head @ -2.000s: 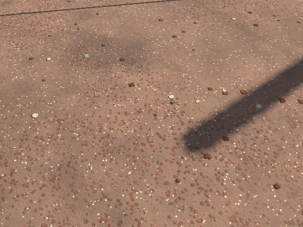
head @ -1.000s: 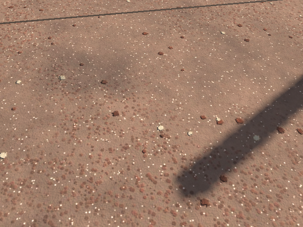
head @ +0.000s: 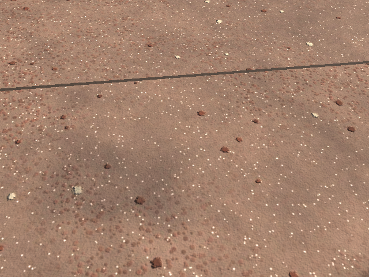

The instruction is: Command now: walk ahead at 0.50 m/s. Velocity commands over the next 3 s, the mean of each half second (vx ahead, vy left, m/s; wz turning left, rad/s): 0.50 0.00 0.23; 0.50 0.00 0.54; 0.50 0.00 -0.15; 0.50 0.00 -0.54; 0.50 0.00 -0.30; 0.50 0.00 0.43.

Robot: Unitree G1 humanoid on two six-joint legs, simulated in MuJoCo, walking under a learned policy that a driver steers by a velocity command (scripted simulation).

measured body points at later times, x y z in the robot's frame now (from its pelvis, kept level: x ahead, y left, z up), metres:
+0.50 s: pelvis +0.28 -0.07 +0.00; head +0.30 -0.07 +0.44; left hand +0.30 +0.20 -0.14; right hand +0.41 -0.33 -0.14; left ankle +0.29 +0.10 -0.66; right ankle +0.30 -0.16 -0.75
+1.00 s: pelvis +0.53 +0.06 -0.01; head +0.56 +0.08 +0.44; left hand +0.55 +0.37 -0.13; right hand +0.73 -0.15 -0.13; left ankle +0.54 +0.12 -0.75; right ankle +0.58 -0.12 -0.66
